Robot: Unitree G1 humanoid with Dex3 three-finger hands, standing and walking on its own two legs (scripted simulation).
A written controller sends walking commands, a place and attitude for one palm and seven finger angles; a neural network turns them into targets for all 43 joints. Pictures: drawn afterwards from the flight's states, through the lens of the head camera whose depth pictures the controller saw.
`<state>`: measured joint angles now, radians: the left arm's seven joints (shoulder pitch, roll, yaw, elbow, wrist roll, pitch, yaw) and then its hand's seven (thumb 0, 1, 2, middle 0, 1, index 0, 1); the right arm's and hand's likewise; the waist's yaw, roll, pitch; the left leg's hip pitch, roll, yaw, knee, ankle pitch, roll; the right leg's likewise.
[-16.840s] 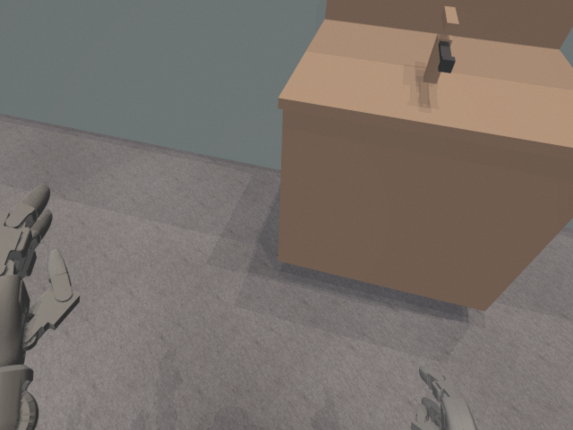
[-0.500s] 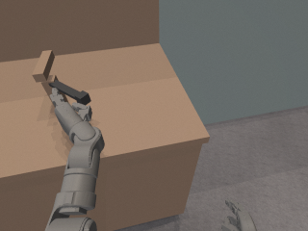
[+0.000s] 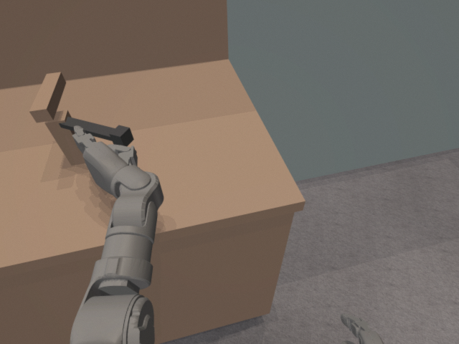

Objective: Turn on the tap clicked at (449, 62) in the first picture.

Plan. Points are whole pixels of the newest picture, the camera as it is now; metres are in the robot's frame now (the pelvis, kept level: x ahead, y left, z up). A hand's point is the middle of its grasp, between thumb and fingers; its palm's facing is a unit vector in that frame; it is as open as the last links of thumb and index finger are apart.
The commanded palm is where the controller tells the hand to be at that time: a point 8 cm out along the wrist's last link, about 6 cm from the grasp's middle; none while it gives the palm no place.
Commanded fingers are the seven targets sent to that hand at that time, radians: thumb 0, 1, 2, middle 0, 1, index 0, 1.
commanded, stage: push the lever round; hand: left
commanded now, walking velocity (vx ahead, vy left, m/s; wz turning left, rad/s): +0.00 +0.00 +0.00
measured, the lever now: (121, 136) +0.43 +0.23 +0.16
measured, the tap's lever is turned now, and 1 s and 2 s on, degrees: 55 79 80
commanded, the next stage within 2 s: lift the hand up off the lever in 0.60 s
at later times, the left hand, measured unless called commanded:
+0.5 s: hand (142, 144) +0.42 +0.19 +0.14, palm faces +0.82 -0.57 -0.09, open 8.1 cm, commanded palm +0.39 +0.21 +0.14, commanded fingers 0.00 0.90 0.90 -0.15 -0.15 -0.15 -0.15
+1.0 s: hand (148, 129) +0.46 +0.19 +0.15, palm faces +0.81 -0.59 -0.09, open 7.9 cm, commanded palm +0.40 +0.21 +0.16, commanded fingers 0.00 0.90 0.90 -0.15 -0.15 -0.15 -0.15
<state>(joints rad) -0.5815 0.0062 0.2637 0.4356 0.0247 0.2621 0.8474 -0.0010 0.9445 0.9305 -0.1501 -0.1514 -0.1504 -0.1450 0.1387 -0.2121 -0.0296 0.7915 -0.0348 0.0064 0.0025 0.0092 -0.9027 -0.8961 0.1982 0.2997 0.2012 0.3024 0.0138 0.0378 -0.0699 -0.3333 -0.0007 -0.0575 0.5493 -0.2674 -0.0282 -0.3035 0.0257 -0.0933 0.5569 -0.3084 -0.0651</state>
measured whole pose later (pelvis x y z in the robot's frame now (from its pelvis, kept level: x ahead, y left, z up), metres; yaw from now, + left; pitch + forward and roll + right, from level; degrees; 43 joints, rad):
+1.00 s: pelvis +0.00 +0.00 -0.01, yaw -1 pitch +8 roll +0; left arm -0.85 0.10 0.42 0.77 0.08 0.16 0.88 0.03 0.91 0.92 -0.15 -0.15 -0.12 -0.13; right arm 0.25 -0.22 -0.04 0.80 -0.07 -0.01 0.02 0.01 -0.90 -0.90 0.20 0.30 0.20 0.30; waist -0.06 0.04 -0.10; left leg -0.46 0.01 -0.04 0.60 -0.27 -0.03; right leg -0.44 0.04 -0.08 0.61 -0.31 -0.07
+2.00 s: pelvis +0.00 +0.00 +0.01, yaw -2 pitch +3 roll +1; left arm -0.77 0.04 0.34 0.54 0.02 0.36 0.85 0.01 0.90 0.90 -0.14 -0.15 -0.15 -0.15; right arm 0.16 -0.20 -0.02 0.81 -0.03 0.01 0.00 0.01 -0.90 -0.90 0.20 0.30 0.20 0.30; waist 0.00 0.05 -0.08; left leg -0.28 0.01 -0.03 0.47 -0.24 -0.03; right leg -0.27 0.03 -0.06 0.50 -0.28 -0.06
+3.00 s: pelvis +0.01 +0.00 +0.01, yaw -1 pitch +0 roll +1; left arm -0.71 0.02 0.27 0.31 -0.02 0.50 0.79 0.01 0.90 0.90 -0.15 -0.15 -0.15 -0.15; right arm 0.09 -0.21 -0.01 0.81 0.00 0.02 0.00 0.01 -0.90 -0.90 0.20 0.30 0.20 0.30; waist 0.04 0.06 -0.07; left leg -0.18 0.01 -0.03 0.41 -0.23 -0.03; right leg -0.17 0.03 -0.07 0.44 -0.27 -0.07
